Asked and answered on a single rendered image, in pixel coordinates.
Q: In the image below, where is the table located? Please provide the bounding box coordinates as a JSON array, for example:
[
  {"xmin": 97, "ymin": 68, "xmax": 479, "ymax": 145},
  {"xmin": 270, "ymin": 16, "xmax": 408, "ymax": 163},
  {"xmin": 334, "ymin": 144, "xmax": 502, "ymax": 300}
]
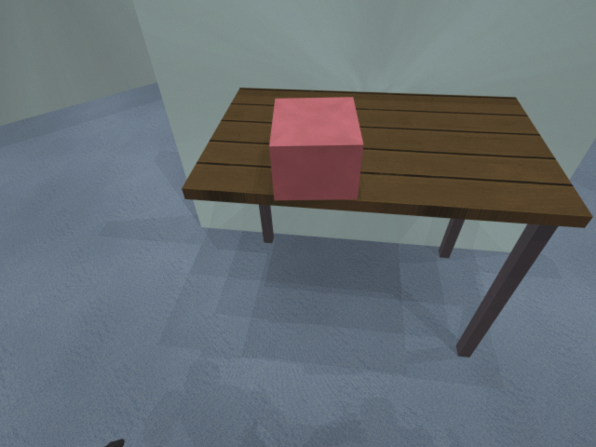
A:
[{"xmin": 182, "ymin": 88, "xmax": 593, "ymax": 358}]

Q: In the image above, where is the carton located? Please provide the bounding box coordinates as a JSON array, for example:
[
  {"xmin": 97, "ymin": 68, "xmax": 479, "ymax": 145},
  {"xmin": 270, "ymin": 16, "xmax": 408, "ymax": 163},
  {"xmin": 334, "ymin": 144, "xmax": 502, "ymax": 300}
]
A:
[{"xmin": 269, "ymin": 97, "xmax": 363, "ymax": 200}]

